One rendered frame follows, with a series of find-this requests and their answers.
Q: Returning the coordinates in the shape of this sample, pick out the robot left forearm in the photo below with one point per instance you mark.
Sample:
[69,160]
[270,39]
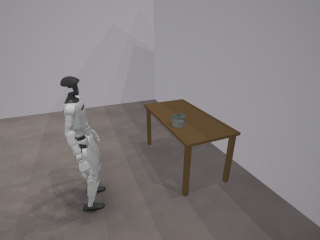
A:
[88,128]

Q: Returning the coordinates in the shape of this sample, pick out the right robot foot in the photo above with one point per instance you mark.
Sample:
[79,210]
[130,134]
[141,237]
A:
[96,206]

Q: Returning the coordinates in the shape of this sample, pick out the robot right upper arm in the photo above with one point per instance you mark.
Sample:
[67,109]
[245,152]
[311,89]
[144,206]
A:
[69,113]

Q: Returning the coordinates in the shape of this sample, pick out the robot right forearm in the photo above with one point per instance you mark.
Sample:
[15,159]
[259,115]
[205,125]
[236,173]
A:
[73,143]

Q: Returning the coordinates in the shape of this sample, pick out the table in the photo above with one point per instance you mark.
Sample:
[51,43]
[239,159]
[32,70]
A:
[200,128]

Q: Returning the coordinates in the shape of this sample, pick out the humanoid robot torso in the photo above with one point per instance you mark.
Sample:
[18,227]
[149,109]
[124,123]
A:
[79,123]

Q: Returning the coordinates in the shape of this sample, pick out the pot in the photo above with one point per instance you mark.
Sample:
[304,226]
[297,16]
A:
[178,123]

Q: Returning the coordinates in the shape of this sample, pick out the lid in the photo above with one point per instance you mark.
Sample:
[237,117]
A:
[175,116]

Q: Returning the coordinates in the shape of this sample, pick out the left robot hand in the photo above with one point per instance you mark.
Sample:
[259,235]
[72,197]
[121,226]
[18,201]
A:
[92,133]

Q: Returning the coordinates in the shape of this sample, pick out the right robot hand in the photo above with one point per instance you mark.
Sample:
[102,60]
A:
[85,166]

